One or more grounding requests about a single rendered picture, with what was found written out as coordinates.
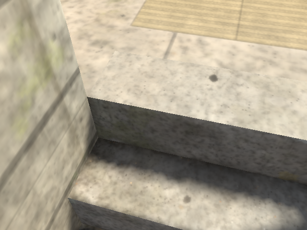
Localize stairs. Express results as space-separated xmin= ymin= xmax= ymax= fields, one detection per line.
xmin=68 ymin=97 xmax=307 ymax=230

